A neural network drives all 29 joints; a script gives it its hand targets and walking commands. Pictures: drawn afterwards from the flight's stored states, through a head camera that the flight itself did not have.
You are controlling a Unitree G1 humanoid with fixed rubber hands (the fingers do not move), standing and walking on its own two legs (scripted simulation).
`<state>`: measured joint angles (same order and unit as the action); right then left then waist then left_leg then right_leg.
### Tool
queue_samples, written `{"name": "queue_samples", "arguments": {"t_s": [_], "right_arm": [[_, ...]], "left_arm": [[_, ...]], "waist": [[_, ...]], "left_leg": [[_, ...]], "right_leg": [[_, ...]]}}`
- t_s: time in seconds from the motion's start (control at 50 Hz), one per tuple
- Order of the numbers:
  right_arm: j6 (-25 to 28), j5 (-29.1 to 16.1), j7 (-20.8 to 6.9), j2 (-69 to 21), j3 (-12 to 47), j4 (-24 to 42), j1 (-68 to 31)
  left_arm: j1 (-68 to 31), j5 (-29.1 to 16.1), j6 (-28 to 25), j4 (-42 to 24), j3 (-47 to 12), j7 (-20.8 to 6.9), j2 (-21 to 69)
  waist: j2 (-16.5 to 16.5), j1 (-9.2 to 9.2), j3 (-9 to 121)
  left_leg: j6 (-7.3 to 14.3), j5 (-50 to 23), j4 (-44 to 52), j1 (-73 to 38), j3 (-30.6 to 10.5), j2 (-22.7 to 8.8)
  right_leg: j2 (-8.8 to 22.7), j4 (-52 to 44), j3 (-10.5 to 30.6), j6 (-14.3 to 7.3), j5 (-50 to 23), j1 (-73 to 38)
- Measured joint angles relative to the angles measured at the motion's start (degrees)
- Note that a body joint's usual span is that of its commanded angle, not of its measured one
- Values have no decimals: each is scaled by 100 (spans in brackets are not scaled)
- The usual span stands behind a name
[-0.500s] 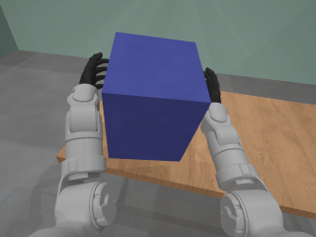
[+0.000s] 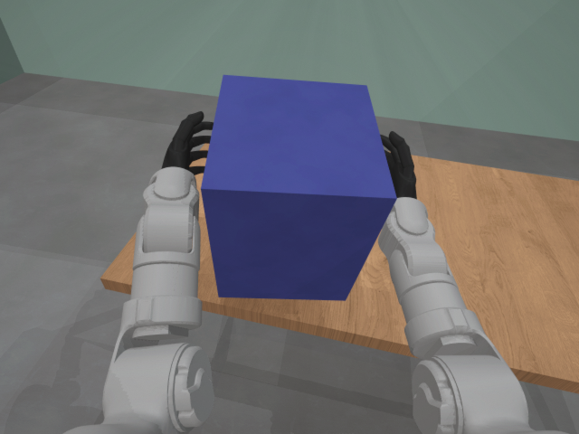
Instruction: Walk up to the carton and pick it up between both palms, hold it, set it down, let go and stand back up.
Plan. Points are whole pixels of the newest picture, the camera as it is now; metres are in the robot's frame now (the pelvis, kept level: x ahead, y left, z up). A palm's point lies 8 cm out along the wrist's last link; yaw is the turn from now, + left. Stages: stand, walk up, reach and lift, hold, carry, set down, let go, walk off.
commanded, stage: set down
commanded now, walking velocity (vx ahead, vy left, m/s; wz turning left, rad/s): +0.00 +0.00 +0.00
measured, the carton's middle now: (289, 196) +0.41 -0.03 +0.15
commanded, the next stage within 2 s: none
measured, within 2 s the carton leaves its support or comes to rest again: neither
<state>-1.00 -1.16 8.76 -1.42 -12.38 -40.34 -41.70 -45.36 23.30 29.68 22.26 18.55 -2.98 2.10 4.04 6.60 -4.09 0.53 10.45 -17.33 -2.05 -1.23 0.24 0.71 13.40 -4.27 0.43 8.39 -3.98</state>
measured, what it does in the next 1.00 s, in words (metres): stands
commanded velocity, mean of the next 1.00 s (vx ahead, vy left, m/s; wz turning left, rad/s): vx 0.00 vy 0.00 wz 0.00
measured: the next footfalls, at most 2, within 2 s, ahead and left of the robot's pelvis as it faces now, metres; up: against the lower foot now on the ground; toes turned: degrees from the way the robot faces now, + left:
none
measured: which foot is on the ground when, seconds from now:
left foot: down 0.00-1.00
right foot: down 0.00-1.00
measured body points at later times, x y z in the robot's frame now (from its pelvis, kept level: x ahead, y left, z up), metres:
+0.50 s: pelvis +0.01 -0.01 +0.00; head -0.01 +0.02 +0.45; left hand +0.44 +0.10 +0.17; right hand +0.39 -0.20 +0.16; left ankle +0.00 +0.11 -0.75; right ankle +0.00 -0.12 -0.75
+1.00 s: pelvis +0.01 +0.00 +0.00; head +0.00 +0.02 +0.45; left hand +0.45 +0.08 +0.15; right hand +0.40 -0.21 +0.14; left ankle +0.00 +0.11 -0.75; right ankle +0.00 -0.12 -0.75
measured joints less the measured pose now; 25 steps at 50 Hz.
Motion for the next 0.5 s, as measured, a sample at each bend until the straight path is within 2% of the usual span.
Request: {"name": "queue_samples", "arguments": {"t_s": [0.14, 0.3, 0.5], "right_arm": [[240, 283, -90, -115, -310, -213, 44], [391, 310, -113, -30, -322, -432, 74], [406, 437, -116, -43, -426, -590, -40]], "left_arm": [[58, -116, -335, 397, -35, 79, -36], [85, -196, -607, 783, -100, 221, -34], [0, -240, -827, 1125, 40, 230, -61]], "waist": [[-12, 0, 18], [-10, 37, 98], [-47, 29, 161]], "left_leg": [[-20, 15, -6, 51, -8, -13], [-55, 77, -35, 97, 22, -69], [-59, 36, 40, 220, 71, -81]], "right_leg": [[-4, -20, -49, -11, 9, 31], [-50, -21, -59, -44, 44, 75], [-52, -32, -50, -51, 23, 241]]}}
